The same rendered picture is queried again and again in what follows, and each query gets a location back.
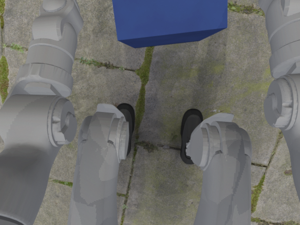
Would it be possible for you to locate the robot left upper arm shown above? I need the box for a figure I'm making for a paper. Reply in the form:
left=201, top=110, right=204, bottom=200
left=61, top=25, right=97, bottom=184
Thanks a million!
left=0, top=94, right=77, bottom=225

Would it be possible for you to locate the left robot forearm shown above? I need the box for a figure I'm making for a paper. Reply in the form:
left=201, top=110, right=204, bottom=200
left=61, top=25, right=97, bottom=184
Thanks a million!
left=0, top=0, right=83, bottom=136

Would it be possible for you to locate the robot right upper arm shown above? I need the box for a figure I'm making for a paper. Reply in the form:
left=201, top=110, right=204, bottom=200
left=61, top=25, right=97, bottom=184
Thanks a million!
left=263, top=74, right=300, bottom=201

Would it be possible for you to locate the robot left thigh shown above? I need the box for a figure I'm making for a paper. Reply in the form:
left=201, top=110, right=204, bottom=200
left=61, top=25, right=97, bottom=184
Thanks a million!
left=67, top=112, right=129, bottom=225

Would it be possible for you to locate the right robot forearm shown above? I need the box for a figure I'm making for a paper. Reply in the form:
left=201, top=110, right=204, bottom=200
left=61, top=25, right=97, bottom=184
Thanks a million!
left=258, top=0, right=300, bottom=79

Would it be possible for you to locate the carton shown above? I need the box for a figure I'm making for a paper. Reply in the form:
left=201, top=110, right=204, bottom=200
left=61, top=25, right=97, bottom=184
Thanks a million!
left=112, top=0, right=228, bottom=48

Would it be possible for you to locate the left robot foot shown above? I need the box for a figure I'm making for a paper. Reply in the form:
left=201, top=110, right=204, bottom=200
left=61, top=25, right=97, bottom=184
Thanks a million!
left=117, top=103, right=135, bottom=155

